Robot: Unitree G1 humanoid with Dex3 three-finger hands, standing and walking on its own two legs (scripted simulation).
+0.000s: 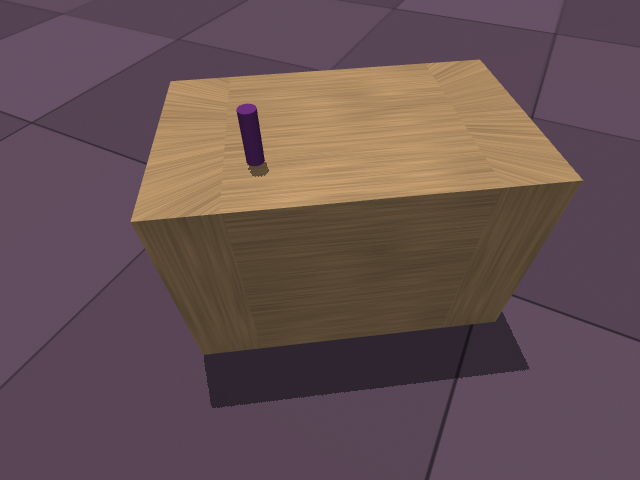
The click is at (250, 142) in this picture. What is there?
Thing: slim round
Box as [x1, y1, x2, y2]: [236, 104, 264, 165]
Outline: 242,104 238,106 236,110 246,161 250,165 258,165 262,163 264,159 256,107 252,104
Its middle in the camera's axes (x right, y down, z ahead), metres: -0.17 -0.25 +0.94
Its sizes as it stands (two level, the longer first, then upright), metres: 0.045 0.045 0.143
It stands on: a support 0.65 m high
